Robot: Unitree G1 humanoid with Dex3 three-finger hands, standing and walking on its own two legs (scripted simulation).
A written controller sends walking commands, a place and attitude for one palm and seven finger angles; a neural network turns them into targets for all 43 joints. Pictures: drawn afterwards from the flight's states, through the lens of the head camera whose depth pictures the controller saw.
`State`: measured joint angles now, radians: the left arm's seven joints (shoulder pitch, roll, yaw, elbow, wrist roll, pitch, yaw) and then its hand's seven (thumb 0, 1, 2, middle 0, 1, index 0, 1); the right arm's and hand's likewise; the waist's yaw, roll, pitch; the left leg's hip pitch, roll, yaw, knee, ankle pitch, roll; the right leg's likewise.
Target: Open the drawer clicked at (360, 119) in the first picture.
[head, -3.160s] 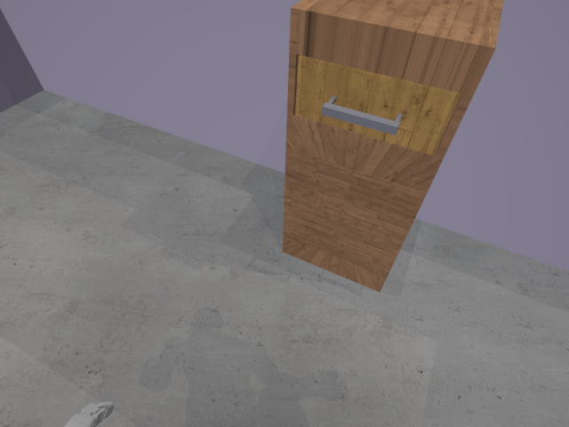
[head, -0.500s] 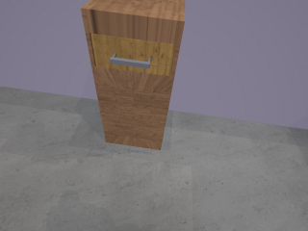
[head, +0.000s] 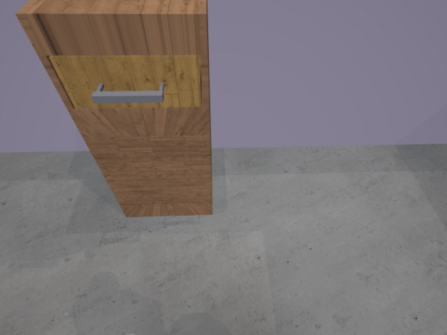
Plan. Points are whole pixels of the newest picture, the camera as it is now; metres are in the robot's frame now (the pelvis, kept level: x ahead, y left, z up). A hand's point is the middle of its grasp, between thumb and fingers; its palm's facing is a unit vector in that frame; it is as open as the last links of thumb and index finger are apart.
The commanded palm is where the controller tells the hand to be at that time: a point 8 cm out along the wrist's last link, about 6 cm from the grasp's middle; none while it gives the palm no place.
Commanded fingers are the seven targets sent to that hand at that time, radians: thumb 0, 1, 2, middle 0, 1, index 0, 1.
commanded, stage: take the last steps up to it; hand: left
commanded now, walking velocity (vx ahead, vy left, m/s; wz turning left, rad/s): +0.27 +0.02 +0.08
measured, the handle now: (130, 91) +0.72 +0.25 +0.02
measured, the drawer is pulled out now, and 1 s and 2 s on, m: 0.00 0.00 0.00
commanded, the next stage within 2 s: come to a stop and stand still in 0.32 s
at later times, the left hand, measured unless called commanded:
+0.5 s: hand out of the picture +0.08 +0.20 -0.19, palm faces +0.15 -0.98 -0.12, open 7.4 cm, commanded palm none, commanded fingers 0.00 0.90 0.90 -0.20 -0.30 -0.20 -0.30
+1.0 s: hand (128, 303) +0.22 +0.20 -0.16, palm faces +0.05 -0.97 -0.24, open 7.4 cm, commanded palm none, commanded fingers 0.00 0.90 0.90 -0.20 -0.30 -0.20 -0.30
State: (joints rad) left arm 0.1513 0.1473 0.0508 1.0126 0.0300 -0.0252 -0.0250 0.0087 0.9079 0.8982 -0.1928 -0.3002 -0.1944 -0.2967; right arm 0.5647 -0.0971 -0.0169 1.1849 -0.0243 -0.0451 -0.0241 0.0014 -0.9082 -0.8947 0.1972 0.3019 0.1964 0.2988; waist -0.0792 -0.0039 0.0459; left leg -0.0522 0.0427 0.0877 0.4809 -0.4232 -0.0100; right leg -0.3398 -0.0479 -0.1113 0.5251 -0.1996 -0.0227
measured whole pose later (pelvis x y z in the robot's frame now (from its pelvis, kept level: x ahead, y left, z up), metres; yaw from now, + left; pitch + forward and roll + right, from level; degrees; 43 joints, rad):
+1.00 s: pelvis +0.15 +0.00 +0.00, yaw +2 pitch -1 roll +0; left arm 0.18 0.19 0.06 0.99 0.02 0.05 0.03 0.00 0.91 0.90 -0.19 -0.30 -0.19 -0.30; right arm 0.24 -0.15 -0.06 1.05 -0.03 0.02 -0.03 0.00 -0.91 -0.89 0.20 0.30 0.20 0.30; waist -0.04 0.00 0.05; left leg -0.33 0.08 0.17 0.50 -0.15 0.02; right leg -0.24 -0.05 -0.04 0.64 -0.38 0.02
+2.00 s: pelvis +0.11 -0.03 +0.02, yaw +3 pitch -1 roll +0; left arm 0.31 0.12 0.01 1.15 0.01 -0.01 0.03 0.00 0.91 0.90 -0.19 -0.30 -0.20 -0.30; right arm 0.33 -0.10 0.01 1.17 -0.01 -0.01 -0.04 0.00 -0.91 -0.89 0.19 0.30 0.19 0.30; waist 0.00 0.00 0.02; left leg -0.12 0.03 0.06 0.38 -0.24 -0.01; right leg -0.18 0.00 -0.08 0.39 -0.20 -0.03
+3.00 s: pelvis +0.17 +0.01 +0.00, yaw +5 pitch +1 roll -1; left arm 0.41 0.12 0.04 1.10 0.04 -0.06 0.03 0.00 0.91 0.90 -0.20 -0.30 -0.20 -0.30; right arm 0.29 -0.15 -0.01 1.09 -0.01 -0.02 0.00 0.00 -0.91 -0.90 0.19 0.30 0.19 0.30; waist 0.04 -0.02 0.05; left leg -0.36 0.01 0.07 0.82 -0.50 0.04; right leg -0.16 -0.07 -0.10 0.53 -0.37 0.02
